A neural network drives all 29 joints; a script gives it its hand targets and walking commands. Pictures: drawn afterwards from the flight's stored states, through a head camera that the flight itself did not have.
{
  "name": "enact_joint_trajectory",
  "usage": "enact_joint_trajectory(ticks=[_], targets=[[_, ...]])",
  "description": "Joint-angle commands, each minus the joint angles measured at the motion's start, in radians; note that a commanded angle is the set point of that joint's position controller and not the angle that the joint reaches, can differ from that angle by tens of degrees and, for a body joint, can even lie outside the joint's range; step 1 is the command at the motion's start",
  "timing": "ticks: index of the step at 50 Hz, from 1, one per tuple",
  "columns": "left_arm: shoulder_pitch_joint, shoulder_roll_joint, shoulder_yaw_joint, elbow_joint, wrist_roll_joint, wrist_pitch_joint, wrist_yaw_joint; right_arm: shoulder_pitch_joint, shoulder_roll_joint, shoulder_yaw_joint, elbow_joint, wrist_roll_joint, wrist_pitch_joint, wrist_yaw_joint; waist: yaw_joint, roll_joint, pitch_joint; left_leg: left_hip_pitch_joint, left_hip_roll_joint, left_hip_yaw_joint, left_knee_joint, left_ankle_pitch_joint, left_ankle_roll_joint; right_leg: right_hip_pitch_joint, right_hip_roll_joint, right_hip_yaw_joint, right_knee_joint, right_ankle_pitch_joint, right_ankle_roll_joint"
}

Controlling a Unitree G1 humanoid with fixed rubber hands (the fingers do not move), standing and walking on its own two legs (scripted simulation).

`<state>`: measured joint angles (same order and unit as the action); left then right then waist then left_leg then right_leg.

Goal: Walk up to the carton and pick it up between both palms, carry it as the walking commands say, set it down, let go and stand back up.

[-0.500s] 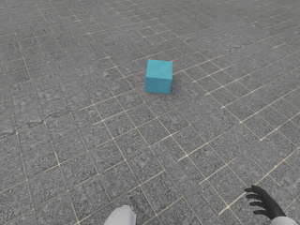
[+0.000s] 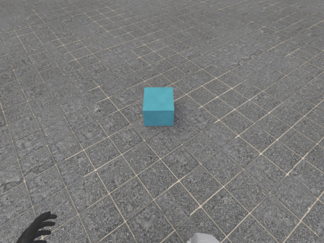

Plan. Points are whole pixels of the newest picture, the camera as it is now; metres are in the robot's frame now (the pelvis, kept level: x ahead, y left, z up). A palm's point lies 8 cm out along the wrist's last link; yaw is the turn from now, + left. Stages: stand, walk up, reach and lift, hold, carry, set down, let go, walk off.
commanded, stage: walk up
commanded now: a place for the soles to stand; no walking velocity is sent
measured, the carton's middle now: (158, 106) +1.19 -0.02 -0.66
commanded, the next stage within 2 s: none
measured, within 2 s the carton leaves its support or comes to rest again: neither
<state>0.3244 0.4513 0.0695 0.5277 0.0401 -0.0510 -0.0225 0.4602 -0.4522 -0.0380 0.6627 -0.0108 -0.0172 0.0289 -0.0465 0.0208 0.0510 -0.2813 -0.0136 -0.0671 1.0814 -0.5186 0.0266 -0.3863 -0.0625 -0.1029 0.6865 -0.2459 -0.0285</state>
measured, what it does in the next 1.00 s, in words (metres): walks ahead: left foot, then right foot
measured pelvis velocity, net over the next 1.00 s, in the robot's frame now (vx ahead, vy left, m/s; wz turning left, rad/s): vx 0.44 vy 0.01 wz -0.03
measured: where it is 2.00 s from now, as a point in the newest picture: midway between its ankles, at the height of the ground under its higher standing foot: (161, 166)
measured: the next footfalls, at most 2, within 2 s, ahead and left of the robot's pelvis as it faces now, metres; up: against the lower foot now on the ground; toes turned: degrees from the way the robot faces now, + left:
left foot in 0.32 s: +0.34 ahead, +0.16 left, +0.00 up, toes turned +4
right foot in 0.84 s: +0.54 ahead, -0.11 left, +0.00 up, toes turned -6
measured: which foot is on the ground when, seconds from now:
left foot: up 0.00-0.30, down 0.32-0.86, up 0.88-1.00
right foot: down 0.00-0.34, up 0.36-0.82, down 0.84-1.00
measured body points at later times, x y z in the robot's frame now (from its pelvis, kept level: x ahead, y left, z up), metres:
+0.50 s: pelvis +0.23 +0.06 +0.01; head +0.23 +0.10 +0.46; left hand +0.29 +0.39 -0.09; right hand +0.38 -0.25 -0.03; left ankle +0.30 +0.15 -0.71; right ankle +0.21 -0.10 -0.63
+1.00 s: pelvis +0.44 +0.01 +0.01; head +0.45 -0.01 +0.46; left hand +0.59 +0.32 -0.05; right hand +0.48 -0.31 -0.09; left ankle +0.43 +0.15 -0.65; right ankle +0.50 -0.10 -0.71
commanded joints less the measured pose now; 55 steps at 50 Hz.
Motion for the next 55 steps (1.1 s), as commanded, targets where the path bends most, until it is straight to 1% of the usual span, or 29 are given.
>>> enact_joint_trajectory(ticks=[1, 2, 3, 7, 11, 14, 15, 16, 17, 18, 19, 20, 21, 23, 26, 28, 30, 32, 36, 39, 40, 41, 42, 43, 44, 45, 47, 51, 55], targets=[[0.121, 0.213, 0.073, -0.061, -0.019, -0.021, 0.03, -0.049, -0.169, -0.07, -0.132, 0.003, -0.027, 0.005, 0.065, -0.103, 0.009, -0.382, 0.089, -0.052, 0.036, 0.154, -0.018, 0.286, -0.264, 0.321, -0.385, -0.119, -0.181], [0.096, 0.206, 0.072, -0.066, -0.017, -0.025, 0.024, -0.034, -0.157, -0.063, -0.124, 0.007, -0.018, 0.012, 0.058, -0.176, 0.014, -0.329, 0.087, -0.013, -0.019, 0.178, -0.026, 0.225, -0.237, 0.253, -0.406, -0.113, -0.18], [0.084, 0.204, 0.07, -0.066, -0.014, -0.026, 0.019, -0.056, -0.146, -0.056, -0.127, 0.001, -0.008, 0.02, 0.061, -0.197, 0.045, -0.298, 0.093, 0.008, -0.088, 0.201, -0.034, 0.167, -0.225, 0.207, -0.429, -0.109, -0.184], [0.086, 0.223, 0.073, -0.078, -0.012, -0.03, 0.008, -0.157, -0.134, -0.057, -0.173, -0.008, -0.004, 0.042, 0.085, -0.217, 0.079, -0.208, 0.105, 0.088, -0.355, 0.333, -0.03, 0.111, -0.206, 0.133, -0.437, -0.196, -0.184], [0.125, 0.241, 0.074, -0.065, -0.014, -0.021, -0.002, -0.193, -0.147, -0.072, -0.191, -0.011, -0.013, 0.03, 0.09, -0.142, 0.09, -0.095, 0.064, 0.11, -0.439, 0.421, -0.003, 0.067, -0.238, 0.139, -0.405, -0.235, -0.15], [0.16, 0.202, 0.059, -0.062, -0.016, -0.005, -0.005, -0.09, -0.184, -0.09, -0.156, -0.016, -0.02, 0.014, 0.045, -0.037, -0.004, 0.097, 0.016, 0.11, -0.488, 0.319, 0.032, 0.088, -0.179, 0.073, -0.157, -0.097, -0.109], [0.18, 0.169, 0.047, -0.07, -0.019, -0.002, -0.007, -0.009, -0.229, -0.111, -0.133, -0.028, -0.026, -0.001, -0.008, 0.065, -0.074, 0.227, 0.05, 0.031, -0.527, 0.226, 0.068, 0.039, -0.133, 0.019, 0.066, -0.029, -0.074], [0.208, 0.115, 0.031, -0.09, -0.035, -0.003, -0.014, 0.084, -0.329, -0.139, -0.135, -0.036, -0.029, -0.023, -0.073, 0.315, -0.206, 0.401, 0.305, -0.386, -0.665, 0.023, 0.154, -0.14, -0.007, -0.043, 0.467, -0.231, -0.006], [0.185, 0.176, 0.05, -0.121, -0.038, 0.01, -0.009, 0.081, -0.338, -0.131, -0.174, -0.028, -0.026, -0.036, -0.076, 0.227, -0.173, 0.425, 0.429, -0.718, -0.811, -0.154, 0.232, -0.301, 0.055, 0.102, 0.57, -0.361, 0.014], [0.142, 0.239, 0.073, -0.119, -0.035, 0.025, 0.002, 0.052, -0.289, -0.117, -0.18, -0.019, -0.026, -0.048, -0.07, 0.144, -0.099, 0.368, 0.427, -0.65, -0.811, -0.193, 0.275, -0.306, -0.011, 0.165, 0.635, -0.316, 0.012], [0.113, 0.231, 0.068, -0.102, -0.029, 0.024, 0.001, 0.008, -0.272, -0.111, -0.172, -0.008, -0.029, -0.054, -0.045, 0.071, -0.013, 0.289, 0.407, -0.572, -0.795, -0.058, 0.234, -0.335, -0.018, 0.178, 0.646, -0.263, -0.004], [0.124, 0.208, 0.058, -0.068, -0.028, 0.018, -0.003, 0.0, -0.273, -0.109, -0.164, -0.009, -0.031, -0.06, -0.035, 0.045, -0.005, 0.246, 0.374, -0.431, -0.757, 0.153, 0.19, -0.301, -0.037, 0.187, 0.591, -0.203, -0.013], [0.137, 0.186, 0.055, -0.048, -0.028, 0.021, -0.005, -0.017, -0.251, -0.097, -0.166, -0.007, -0.037, -0.06, -0.014, 0.068, 0.001, 0.181, 0.337, -0.321, -0.746, 0.3, 0.162, -0.245, -0.053, 0.205, 0.525, -0.165, -0.011], [0.164, 0.173, 0.051, -0.021, -0.031, 0.031, -0.01, -0.064, -0.227, -0.081, -0.159, -0.005, -0.047, -0.05, 0.028, 0.087, 0.005, 0.085, 0.284, -0.187, -0.767, 0.368, 0.136, -0.154, -0.059, 0.169, 0.429, -0.12, 0.004], [0.134, 0.149, 0.049, -0.023, -0.022, 0.044, -0.028, -0.059, -0.229, -0.083, -0.163, -0.014, -0.052, -0.04, 0.029, 0.144, 0.001, 0.098, 0.28, -0.128, -0.83, 0.195, 0.185, -0.177, -0.046, 0.123, 0.346, -0.07, 0.026], [0.087, 0.143, 0.05, -0.037, -0.017, 0.051, -0.044, -0.079, -0.233, -0.084, -0.171, -0.014, -0.054, -0.036, 0.035, 0.148, 0.059, 0.03, 0.26, -0.085, -0.881, 0.024, 0.171, -0.176, -0.051, 0.111, 0.252, -0.003, 0.034], [0.032, 0.14, 0.049, -0.052, -0.012, 0.052, -0.056, -0.062, -0.242, -0.086, -0.167, -0.01, -0.059, -0.034, 0.021, 0.126, 0.096, 0.011, 0.244, -0.074, -0.905, -0.006, 0.142, -0.165, -0.05, 0.093, 0.165, 0.063, 0.035], [-0.017, 0.132, 0.048, -0.065, -0.014, 0.047, -0.061, -0.025, -0.241, -0.084, -0.149, -0.006, -0.06, -0.031, 0.006, 0.109, 0.123, 0.035, 0.25, -0.075, -0.912, 0.006, 0.123, -0.172, -0.039, 0.077, 0.091, 0.102, 0.031], [-0.071, 0.112, 0.047, -0.069, -0.011, 0.034, -0.057, 0.011, -0.25, -0.087, -0.122, -0.007, -0.055, -0.023, -0.003, 0.091, 0.092, 0.118, 0.261, -0.021, -0.835, 0.204, 0.139, -0.087, -0.02, 0.053, -0.051, 0.108, 0.008], [-0.035, 0.132, 0.064, -0.054, -0.002, 0.022, -0.037, 0.022, -0.243, -0.081, -0.104, -0.002, -0.042, -0.017, 0.034, 0.024, 0.038, 0.071, 0.261, 0.026, -0.676, 0.377, 0.114, 0.133, 0.024, 0.034, -0.152, 0.055, -0.023], [0.055, 0.163, 0.077, -0.02, 0.002, 0.015, -0.024, 0.028, -0.218, -0.068, -0.105, 0.0, -0.04, -0.014, 0.081, -0.038, -0.037, 0.034, 0.217, 0.071, -0.482, 0.457, 0.093, 0.287, 0.031, 0.052, -0.186, 0.026, -0.048], [0.198, 0.229, 0.103, 0.013, 0.01, 0.006, -0.005, 0.019, -0.167, -0.052, -0.133, 0.006, -0.045, -0.01, 0.159, -0.199, -0.166, -0.135, 0.137, 0.126, -0.152, 0.404, 0.037, 0.514, -0.132, 0.297, -0.238, -0.091, -0.126], [0.252, 0.311, 0.115, 0.007, 0.001, 0.003, 0.02, 0.029, -0.12, -0.036, -0.166, 0.009, -0.052, -0.008, 0.173, -0.322, -0.22, -0.334, 0.003, 0.126, 0.099, -0.027, -0.005, 0.632, -0.36, 0.66, -0.335, -0.124, -0.228], [0.249, 0.314, 0.11, -0.006, -0.007, 0.009, 0.038, -0.011, -0.185, -0.054, -0.171, -0.009, -0.043, -0.023, 0.166, -0.157, -0.11, -0.426, 0.019, 0.012, 0.187, -0.051, 0.006, 0.57, -0.392, 0.731, -0.356, -0.01, -0.271], [0.196, 0.269, 0.102, -0.013, -0.021, 0.008, 0.04, -0.04, -0.21, -0.065, -0.169, -0.001, -0.031, -0.03, 0.144, -0.092, -0.071, -0.418, 0.065, -0.016, 0.206, -0.001, 0.011, 0.482, -0.361, 0.627, -0.346, -0.043, -0.29], [0.142, 0.243, 0.086, -0.027, -0.028, 0.008, 0.039, -0.024, -0.198, -0.066, -0.153, 0.003, -0.029, -0.022, 0.106, -0.072, -0.022, -0.389, 0.094, -0.022, 0.15, 0.043, 0.009, 0.381, -0.31, 0.491, -0.333, -0.027, -0.256], [0.048, 0.217, 0.067, -0.046, -0.03, 0.012, 0.029, 0.037, -0.178, -0.067, -0.11, 0.012, -0.019, -0.008, 0.062, -0.128, -0.021, -0.272, 0.103, 0.018, 0.026, 0.114, -0.007, 0.248, -0.23, 0.337, -0.363, -0.133, -0.208], [0.037, 0.214, 0.067, -0.051, -0.018, 0.009, 0.009, -0.004, -0.159, -0.061, -0.125, -0.001, 0.001, 0.004, 0.071, -0.213, 0.062, -0.196, 0.108, 0.066, -0.187, 0.184, -0.024, 0.08, -0.204, 0.262, -0.439, -0.212, -0.204], [0.044, 0.218, 0.068, -0.053, -0.019, 0.009, -0.011, -0.081, -0.159, -0.063, -0.147, -0.006, -0.013, 0.007, 0.081, -0.198, 0.091, -0.09, 0.089, 0.108, -0.368, 0.322, -0.011, -0.006, -0.204, 0.221, -0.425, -0.352, -0.176]])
